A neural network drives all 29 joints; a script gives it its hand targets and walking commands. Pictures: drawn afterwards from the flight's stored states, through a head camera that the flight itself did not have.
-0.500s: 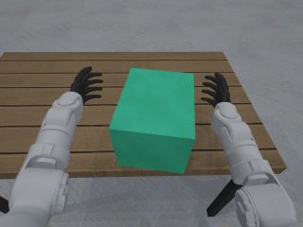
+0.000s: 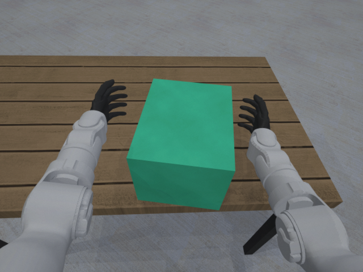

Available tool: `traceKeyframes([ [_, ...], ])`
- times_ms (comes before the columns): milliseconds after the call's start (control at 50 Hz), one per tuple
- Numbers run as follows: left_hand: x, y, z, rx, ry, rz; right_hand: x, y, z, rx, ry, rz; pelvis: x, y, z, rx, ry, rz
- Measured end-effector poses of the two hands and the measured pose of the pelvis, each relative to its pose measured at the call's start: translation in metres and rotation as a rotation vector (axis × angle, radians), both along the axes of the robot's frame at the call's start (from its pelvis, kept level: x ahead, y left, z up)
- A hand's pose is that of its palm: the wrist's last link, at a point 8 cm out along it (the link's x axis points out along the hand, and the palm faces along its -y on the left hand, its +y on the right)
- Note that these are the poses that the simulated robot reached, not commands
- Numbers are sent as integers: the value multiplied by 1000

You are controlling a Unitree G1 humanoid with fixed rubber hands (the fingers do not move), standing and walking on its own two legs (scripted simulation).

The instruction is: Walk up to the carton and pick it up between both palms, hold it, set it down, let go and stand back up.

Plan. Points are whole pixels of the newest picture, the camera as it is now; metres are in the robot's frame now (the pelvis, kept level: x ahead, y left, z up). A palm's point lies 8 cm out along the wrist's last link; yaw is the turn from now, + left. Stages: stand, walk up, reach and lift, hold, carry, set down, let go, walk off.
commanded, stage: reach and lift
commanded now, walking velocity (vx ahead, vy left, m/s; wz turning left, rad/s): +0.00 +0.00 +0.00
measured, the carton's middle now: (185, 142) +0.42 -0.06 +0.03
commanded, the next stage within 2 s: none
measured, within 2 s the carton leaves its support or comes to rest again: neither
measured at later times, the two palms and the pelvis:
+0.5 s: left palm (109, 131) +0.46 +0.12 +0.06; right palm (247, 140) +0.38 -0.21 +0.06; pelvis +0.00 +0.00 +0.00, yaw -1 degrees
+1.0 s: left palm (122, 131) +0.45 +0.09 +0.06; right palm (244, 143) +0.37 -0.20 +0.06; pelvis +0.00 +0.00 +0.00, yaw -1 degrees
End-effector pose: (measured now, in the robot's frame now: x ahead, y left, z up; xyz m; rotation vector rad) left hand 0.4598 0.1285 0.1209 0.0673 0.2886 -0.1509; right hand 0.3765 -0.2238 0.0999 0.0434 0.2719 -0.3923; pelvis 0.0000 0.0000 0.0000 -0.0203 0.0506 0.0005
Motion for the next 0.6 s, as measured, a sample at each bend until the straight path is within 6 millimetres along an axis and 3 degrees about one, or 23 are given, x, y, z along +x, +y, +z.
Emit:
traceKeyframes([
  [100, -3, -9, -27, -16, 27, -10, -9, 2, -29, 15, 26, -7, 0, 0, -1, -2, 50, -2],
  [220, -4, -10, -52, -5, 33, -15, -11, 7, -46, -12, 17, 5, -1, 1, -3, -8, 113, -7],
  [440, -4, -4, -59, 0, 5, -1, 1, 17, -40, -28, -26, 26, -3, 5, -5, -15, 170, -11],
  [600, -6, -16, -56, -12, -15, -26, 1, 18, -38, -42, -19, 33, -4, 5, -5, -15, 168, -11],
])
